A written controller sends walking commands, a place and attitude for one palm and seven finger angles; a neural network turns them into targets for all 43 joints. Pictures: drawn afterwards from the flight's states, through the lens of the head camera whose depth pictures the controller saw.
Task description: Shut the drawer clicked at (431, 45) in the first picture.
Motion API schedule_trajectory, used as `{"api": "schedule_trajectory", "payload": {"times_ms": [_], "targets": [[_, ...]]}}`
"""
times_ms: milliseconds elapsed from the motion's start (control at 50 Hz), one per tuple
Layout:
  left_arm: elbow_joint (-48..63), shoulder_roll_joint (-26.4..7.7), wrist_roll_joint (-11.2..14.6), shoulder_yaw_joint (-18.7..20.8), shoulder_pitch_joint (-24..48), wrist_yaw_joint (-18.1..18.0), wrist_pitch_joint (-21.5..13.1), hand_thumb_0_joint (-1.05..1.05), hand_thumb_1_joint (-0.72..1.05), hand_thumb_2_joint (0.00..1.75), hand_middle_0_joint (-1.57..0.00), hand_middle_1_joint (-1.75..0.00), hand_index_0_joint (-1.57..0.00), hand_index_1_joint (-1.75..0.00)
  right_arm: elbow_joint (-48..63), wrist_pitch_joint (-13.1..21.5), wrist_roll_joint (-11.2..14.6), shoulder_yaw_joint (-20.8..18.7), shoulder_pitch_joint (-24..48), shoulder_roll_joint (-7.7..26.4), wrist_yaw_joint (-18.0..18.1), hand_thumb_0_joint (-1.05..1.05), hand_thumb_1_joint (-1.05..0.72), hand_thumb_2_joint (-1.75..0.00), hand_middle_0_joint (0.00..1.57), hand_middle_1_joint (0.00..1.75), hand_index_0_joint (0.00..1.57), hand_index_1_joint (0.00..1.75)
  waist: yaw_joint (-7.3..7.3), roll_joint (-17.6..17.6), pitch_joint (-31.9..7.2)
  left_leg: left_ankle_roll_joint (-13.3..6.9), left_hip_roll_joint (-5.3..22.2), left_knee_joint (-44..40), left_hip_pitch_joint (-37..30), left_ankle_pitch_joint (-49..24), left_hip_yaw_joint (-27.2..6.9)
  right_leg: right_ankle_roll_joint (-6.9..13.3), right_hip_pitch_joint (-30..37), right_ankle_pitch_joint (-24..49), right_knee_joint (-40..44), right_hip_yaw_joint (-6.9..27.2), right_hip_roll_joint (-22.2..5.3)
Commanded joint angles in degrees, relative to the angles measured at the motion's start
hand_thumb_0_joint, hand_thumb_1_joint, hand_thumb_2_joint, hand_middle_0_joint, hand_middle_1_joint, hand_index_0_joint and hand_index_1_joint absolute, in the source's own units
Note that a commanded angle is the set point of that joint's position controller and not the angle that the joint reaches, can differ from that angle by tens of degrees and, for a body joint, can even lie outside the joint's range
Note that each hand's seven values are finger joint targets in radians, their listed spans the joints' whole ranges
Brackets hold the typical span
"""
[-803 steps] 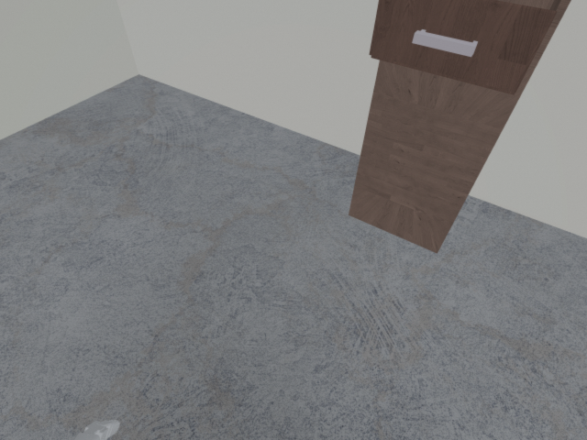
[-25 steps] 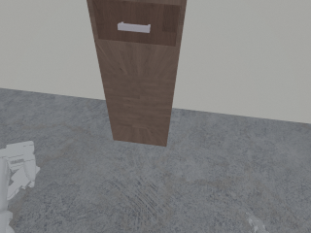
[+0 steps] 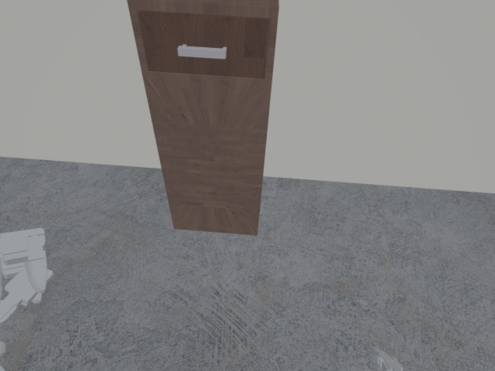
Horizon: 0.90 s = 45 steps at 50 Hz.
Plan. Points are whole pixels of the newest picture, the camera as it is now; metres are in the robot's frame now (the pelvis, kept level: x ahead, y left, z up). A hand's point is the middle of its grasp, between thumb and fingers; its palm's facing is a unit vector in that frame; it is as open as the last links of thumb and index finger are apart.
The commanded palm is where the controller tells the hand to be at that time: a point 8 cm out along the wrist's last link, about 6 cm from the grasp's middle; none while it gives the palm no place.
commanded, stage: stop stepping back and stand still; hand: left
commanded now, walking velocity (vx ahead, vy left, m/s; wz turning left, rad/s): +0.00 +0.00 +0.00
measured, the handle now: (203, 50) +0.96 +0.17 +0.16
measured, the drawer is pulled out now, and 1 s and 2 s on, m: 0.00 0.00 0.00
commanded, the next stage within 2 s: let the arm hang, fingers relaxed in 0.10 s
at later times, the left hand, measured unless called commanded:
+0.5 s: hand out of the picture +0.07 +0.19 -0.16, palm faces -0.04 -0.97 -0.22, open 3.1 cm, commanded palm none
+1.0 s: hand out of the picture +0.02 +0.24 -0.15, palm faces +0.02 -0.94 -0.33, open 7.0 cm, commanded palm none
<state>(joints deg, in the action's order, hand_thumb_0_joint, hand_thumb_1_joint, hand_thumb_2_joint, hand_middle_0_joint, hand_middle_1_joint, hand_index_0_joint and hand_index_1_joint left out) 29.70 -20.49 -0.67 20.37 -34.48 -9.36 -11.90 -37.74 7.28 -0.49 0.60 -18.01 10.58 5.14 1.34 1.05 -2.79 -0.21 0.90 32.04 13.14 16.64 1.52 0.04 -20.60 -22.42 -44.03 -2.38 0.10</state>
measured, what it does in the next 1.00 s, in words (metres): stands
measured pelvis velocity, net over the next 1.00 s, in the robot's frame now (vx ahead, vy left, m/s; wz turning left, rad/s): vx -0.02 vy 0.00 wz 0.01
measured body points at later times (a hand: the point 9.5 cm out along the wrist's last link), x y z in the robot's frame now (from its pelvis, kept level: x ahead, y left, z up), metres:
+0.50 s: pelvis -0.02 +0.00 +0.00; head +0.00 +0.00 +0.45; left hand +0.07 +0.24 -0.14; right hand +0.08 -0.27 -0.13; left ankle +0.01 +0.12 -0.73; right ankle +0.04 -0.11 -0.73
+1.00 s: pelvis -0.02 +0.00 +0.01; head -0.01 -0.02 +0.46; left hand +0.02 +0.28 -0.12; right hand +0.00 -0.25 -0.15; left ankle +0.01 +0.12 -0.73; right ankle +0.04 -0.11 -0.73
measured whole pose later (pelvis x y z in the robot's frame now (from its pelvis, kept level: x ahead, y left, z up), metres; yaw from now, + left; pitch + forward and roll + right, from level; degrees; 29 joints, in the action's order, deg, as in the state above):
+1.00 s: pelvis -0.02 +0.00 +0.01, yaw +0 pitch -2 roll +0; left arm -63.7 -15.8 -1.3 2.1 -11.4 -0.2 0.3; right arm -62.5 -0.4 -1.3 -1.2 -15.6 13.6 0.4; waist 0.1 -2.0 2.2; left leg 0.0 0.1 24.7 11.4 11.2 0.6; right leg 1.4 -13.7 -8.8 -24.5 -2.5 -0.3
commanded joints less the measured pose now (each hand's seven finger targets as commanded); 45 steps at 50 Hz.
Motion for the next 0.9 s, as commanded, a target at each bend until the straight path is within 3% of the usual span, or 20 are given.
{"api": "schedule_trajectory", "payload": {"times_ms": [0, 40, 60, 100, 160, 180, 200, 220, 240, 260, 300, 340, 360, 400, 440, 480, 580, 640, 780, 880], "targets": [[9.0, -8.8, 0.4, 5.2, 3.0, -1.1, -3.9, 0.00, 0.90, 0.90, -1.40, -1.60, -1.40, -1.60, 9.5, 3.8, 0.4, -2.1, 9.3, 7.7, -0.1, 0.00, -0.90, -0.90, 0.20, 0.30, 0.20, 0.30, -1.28, -5.8, 5.6, -3.8, 7.4, -8.4, 10.7, -1.3, -5.4, -0.1, 9.1, 7.7, 18.3, 1.2, -1.8], [9.7, -9.3, 1.1, 5.4, 3.2, -0.5, -4.3, 0.00, 0.90, 0.90, -1.40, -1.60, -1.40, -1.60, 10.1, 3.3, 0.3, -2.4, 9.6, 7.4, -0.6, 0.00, -0.90, -0.90, 0.20, 0.30, 0.20, 0.30, -0.26, 1.4, 3.5, -0.9, 0.9, 1.5, 10.3, 0.0, -1.4, 4.7, 6.4, 9.6, 24.7, 15.8, -10.5], [10.1, -10.6, 1.4, 7.0, 4.0, -0.5, -4.6, 0.00, 0.90, 0.90, -1.40, -1.60, -1.40, -1.60, 9.6, 3.2, -0.1, -2.2, 8.9, 7.1, -0.7, 0.00, -0.90, -0.90, 0.20, 0.30, 0.20, 0.30, 0.07, 2.4, 1.9, -0.5, 0.3, 3.1, 7.8, 0.9, -0.6, 6.2, 5.1, 9.3, 26.3, 17.5, -13.3], [10.9, -10.3, 1.7, 7.3, 2.4, -0.5, -4.5, 0.00, 0.90, 0.90, -1.40, -1.60, -1.40, -1.60, 8.9, 3.1, 0.3, -2.7, 8.1, 6.6, -0.9, 0.00, -0.90, -0.90, 0.20, 0.30, 0.20, 0.30, -0.53, 5.0, -2.1, -0.7, -0.1, 4.0, 3.1, 2.9, -0.8, 6.1, 4.0, -0.6, 28.0, 17.6, -13.0], [13.7, -10.5, 2.1, 8.1, -1.6, -0.6, -4.4, 0.00, 0.90, 0.90, -1.40, -1.60, -1.40, -1.60, 9.8, 2.5, 0.2, -2.2, 9.4, 6.4, -0.7, 0.00, -0.90, -0.90, 0.20, 0.30, 0.20, 0.30, -0.62, 3.6, -2.5, -1.0, 0.7, -2.7, 0.7, -1.6, -1.5, 4.7, 5.0, 4.0, 25.4, 12.1, -10.6], [-34.4, -4.3, -3.1, -13.6, 10.2, 7.8, 5.8, 0.00, 0.90, 0.90, -1.40, -1.60, -1.40, -1.60, -5.1, 3.2, -0.3, -6.5, 8.8, 18.7, -6.4, 0.00, -0.90, -0.90, 0.20, 0.30, 0.20, 0.30, 2.93, -1.8, 0.2, -2.0, 4.3, 6.5, 2.9, -16.6, -7.0, 4.2, -3.0, 21.9, 11.9, 6.0, -10.6], [-35.2, -1.6, -2.0, -12.3, 8.6, 8.7, 10.1, 0.00, 0.90, 0.90, -1.36, -1.56, -1.36, -1.56, -3.8, -0.4, 0.4, -6.0, 5.5, 14.5, -6.4, 0.00, -0.90, -0.90, 0.20, 0.30, 0.20, 0.30, 1.30, -4.2, -2.2, -2.0, 5.4, 0.8, 3.5, -18.1, -8.5, 2.7, -0.1, 17.8, 9.9, 4.1, -6.2], [-34.9, -0.2, -1.8, -13.2, 7.5, 9.1, 11.1, 0.00, 0.90, 0.90, -1.32, -1.51, -1.32, -1.51, -2.6, -1.1, 0.3, -5.6, 6.8, 14.3, -6.0, 0.00, -0.90, -0.90, 0.20, 0.30, 0.20, 0.30, 0.37, -7.2, -0.9, -2.6, 7.0, -2.3, 5.7, -19.0, -8.4, 1.0, 0.6, 14.6, 8.1, 2.7, -4.2], [-36.5, 0.3, -1.4, -13.3, 9.8, 9.1, 11.3, 0.00, 0.90, 0.90, -1.28, -1.47, -1.28, -1.47, -2.2, -2.2, 0.0, -4.7, 7.3, 13.5, -5.8, 0.00, -0.90, -0.90, 0.20, 0.30, 0.20, 0.30, -0.48, -6.3, -0.8, -4.1, 8.2, -4.6, 9.8, -16.6, -11.6, 0.7, 1.9, 9.5, 6.3, 1.5, -2.9], [-39.1, -0.2, -1.4, -13.8, 11.8, 9.2, 11.3, 0.00, 0.90, 0.90, -1.24, -1.43, -1.24, -1.43, -1.7, -2.8, -0.5, -4.2, 8.1, 13.8, -5.6, 0.00, -0.90, -0.90, 0.20, 0.30, 0.20, 0.30, -1.10, -2.6, 0.1, -4.9, 8.6, -4.9, 11.6, -16.3, -12.7, 0.8, 3.4, 9.4, 6.7, 1.8, -2.5], [-45.6, -2.2, -1.7, -14.2, 14.9, 9.2, 11.3, 0.00, 0.90, 0.90, -1.16, -1.34, -1.16, -1.34, -2.1, -3.5, -0.8, -3.8, 8.2, 14.1, -5.2, 0.00, -0.90, -0.90, 0.20, 0.30, 0.20, 0.30, -1.57, 7.7, -0.4, -3.7, 5.9, -2.6, 10.7, -16.2, -10.4, 2.0, 7.3, 15.8, 11.8, 4.1, -4.3], [-52.8, -4.4, -1.7, -14.5, 17.8, 9.1, 11.1, 0.00, 0.90, 0.90, -1.08, -1.25, -1.08, -1.25, -3.1, -4.7, -0.7, -3.9, 7.0, 13.5, -5.2, 0.00, -0.90, -0.90, 0.20, 0.30, 0.20, 0.30, -0.65, 11.3, -1.4, -2.0, 1.5, 1.2, 5.4, -11.7, -5.4, 4.9, 5.4, 19.7, 16.2, 8.5, -9.1], [-56.2, -5.0, -1.5, -14.9, 19.4, 9.1, 11.3, 0.00, 0.90, 0.90, -1.04, -1.21, -1.04, -1.21, -4.1, -5.4, -0.8, -3.7, 6.4, 12.9, -5.1, 0.00, -0.90, -0.90, 0.20, 0.30, 0.20, 0.30, -0.01, 10.8, -1.3, -1.7, 0.5, 1.6, 2.9, -8.8, -4.4, 5.8, 3.9, 17.9, 18.2, 9.6, -10.3], [-62.2, -5.0, -1.1, -16.1, 22.2, 9.0, 11.7, 0.00, 0.90, 0.90, -0.96, -1.12, -0.96, -1.12, -6.2, -6.4, -1.0, -3.2, 6.5, 12.1, -5.2, 0.00, -0.90, -0.90, 0.20, 0.30, 0.20, 0.30, 0.50, 1.6, 1.0, -1.6, 1.0, -1.1, 0.3, -6.1, -4.9, 5.5, 0.3, 8.4, 20.3, 9.5, -9.3], [-67.0, -4.1, -0.8, -16.8, 22.5, 8.9, 11.9, 0.00, 0.90, 0.90, -0.88, -1.04, -0.88, -1.04, -7.6, -6.6, -1.3, -2.8, 7.5, 12.4, -5.3, 0.00, -0.90, -0.90, 0.20, 0.30, 0.20, 0.30, -0.54, -7.5, 2.8, -2.4, 3.6, -7.5, 4.2, -3.8, -8.2, 3.5, 3.1, 3.7, 19.3, 7.4, -5.8], [-72.0, -3.9, -0.6, -17.1, 21.1, 8.8, 11.7, 0.00, 0.90, 0.90, -0.80, -0.95, -0.80, -0.95, -9.2, -6.6, -1.1, -2.6, 7.9, 12.6, -5.1, 0.00, -0.90, -0.90, 0.20, 0.30, 0.20, 0.30, -1.55, -10.0, 2.1, -2.5, 4.2, -10.6, 6.6, 0.1, -9.2, 3.1, 8.0, 4.7, 19.8, 6.9, -4.9], [-80.9, -3.2, -0.3, -17.3, 20.4, 8.8, 11.2, 0.00, 0.90, 0.90, -0.60, -0.73, -0.60, -0.73, -13.6, -7.1, -0.8, -2.6, 4.8, 11.1, -4.6, 0.00, -0.90, -0.90, 0.20, 0.30, 0.20, 0.30, -1.29, -8.0, 1.5, -1.8, 3.4, -10.6, 3.3, 3.3, -6.9, 3.8, 8.4, 2.0, 24.7, 7.7, -6.1], [-84.3, -3.3, -0.3, -17.4, 21.7, 8.8, 11.2, 0.00, 0.90, 0.90, -0.48, -0.60, -0.48, -0.60, -16.2, -7.4, -0.7, -2.9, 2.6, 11.2, -4.4, 0.00, -0.90, -0.90, 0.20, 0.30, 0.20, 0.30, -0.65, -2.8, 4.4, -1.8, 3.6, -11.0, 2.1, 3.5, -6.8, 4.0, 5.7, -1.1, 26.9, 7.7, -6.3], [-89.1, -3.9, -0.3, -17.1, 22.0, 8.6, 11.4, 0.00, 0.90, 0.90, -0.20, -0.30, -0.20, -0.30, -20.1, -7.3, -0.8, -3.2, 0.8, 11.6, -4.2, 0.00, -0.90, -0.90, 0.20, 0.30, 0.20, 0.30, -1.01, -1.7, 7.4, -2.2, 4.2, -13.6, 2.8, 5.5, -7.2, 3.6, 5.0, -2.6, 27.7, 7.2, -5.9], [-90.6, -4.3, -0.3, -16.8, 22.9, 8.5, 11.3, 0.00, 0.90, 0.90, -0.20, -0.30, -0.20, -0.30, -21.8, -7.0, -0.9, -3.4, 1.1, 12.0, -4.2, 0.00, -0.90, -0.90, 0.20, 0.30, 0.20, 0.30, -1.30, -0.8, 7.8, -2.4, 4.4, -14.9, 3.2, 5.6, -7.6, 3.6, 5.8, -2.1, 27.2, 7.2, -5.9]]}}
